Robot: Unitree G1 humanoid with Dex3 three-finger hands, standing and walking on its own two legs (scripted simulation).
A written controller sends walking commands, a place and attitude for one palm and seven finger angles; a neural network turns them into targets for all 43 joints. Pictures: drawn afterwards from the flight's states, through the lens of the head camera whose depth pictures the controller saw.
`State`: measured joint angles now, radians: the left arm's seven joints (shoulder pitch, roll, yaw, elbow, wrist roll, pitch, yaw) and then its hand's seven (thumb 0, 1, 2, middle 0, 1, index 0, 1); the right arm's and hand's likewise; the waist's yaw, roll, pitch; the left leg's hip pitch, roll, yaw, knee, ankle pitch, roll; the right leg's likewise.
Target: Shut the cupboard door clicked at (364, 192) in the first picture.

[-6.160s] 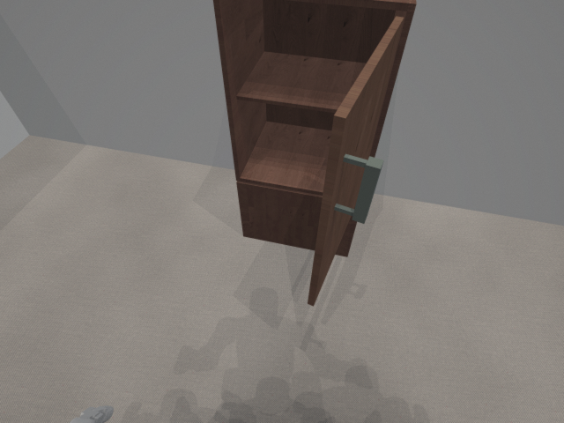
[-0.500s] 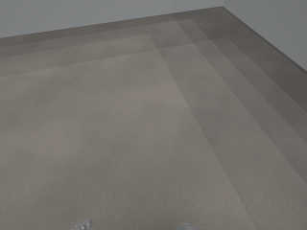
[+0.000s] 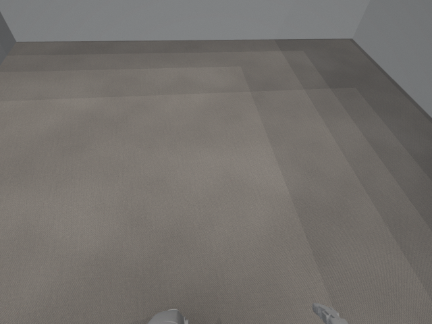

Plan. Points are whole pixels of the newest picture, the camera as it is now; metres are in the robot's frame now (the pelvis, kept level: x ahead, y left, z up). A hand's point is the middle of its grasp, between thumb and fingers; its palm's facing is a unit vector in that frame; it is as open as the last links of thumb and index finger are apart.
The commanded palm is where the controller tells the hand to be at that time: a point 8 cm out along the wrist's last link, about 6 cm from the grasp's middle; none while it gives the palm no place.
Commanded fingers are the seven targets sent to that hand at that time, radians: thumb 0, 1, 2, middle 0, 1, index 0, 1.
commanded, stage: walk to a spot facing it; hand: left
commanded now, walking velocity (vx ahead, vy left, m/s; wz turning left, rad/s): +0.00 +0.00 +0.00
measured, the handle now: out of the picture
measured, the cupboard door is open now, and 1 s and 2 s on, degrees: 79 79 79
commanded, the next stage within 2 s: none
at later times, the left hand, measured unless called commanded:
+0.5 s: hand (152, 278) +0.22 +0.16 -0.12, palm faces +0.20 -0.95 -0.24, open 7.4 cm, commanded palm none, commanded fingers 0.00 0.90 0.90 -0.20 -0.30 -0.20 -0.30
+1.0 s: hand out of the picture +0.01 +0.20 -0.17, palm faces +0.55 -0.79 -0.28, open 7.4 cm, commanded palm none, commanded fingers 0.00 0.90 0.90 -0.20 -0.30 -0.20 -0.30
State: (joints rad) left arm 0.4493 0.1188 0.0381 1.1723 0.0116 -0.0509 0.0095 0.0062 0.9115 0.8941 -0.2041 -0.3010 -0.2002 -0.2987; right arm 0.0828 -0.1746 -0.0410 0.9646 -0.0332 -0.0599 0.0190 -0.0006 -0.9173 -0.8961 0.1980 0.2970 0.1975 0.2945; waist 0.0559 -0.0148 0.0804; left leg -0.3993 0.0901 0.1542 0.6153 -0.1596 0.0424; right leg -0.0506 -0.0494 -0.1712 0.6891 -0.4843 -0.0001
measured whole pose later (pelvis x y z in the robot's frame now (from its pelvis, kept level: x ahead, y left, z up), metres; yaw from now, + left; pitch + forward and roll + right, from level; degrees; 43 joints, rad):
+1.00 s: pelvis +0.10 -0.01 +0.01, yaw +30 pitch +0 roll -1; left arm 0.25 0.28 0.09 0.96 0.02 0.08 0.02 0.01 0.91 0.89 -0.20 -0.30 -0.20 -0.30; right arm 0.09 -0.24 -0.05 0.87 -0.01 0.02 0.01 0.00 -0.91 -0.90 0.20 0.30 0.20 0.29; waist 0.04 -0.04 0.10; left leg -0.31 0.03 0.08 0.63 -0.32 0.04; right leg -0.44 -0.14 -0.14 1.07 -0.52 0.08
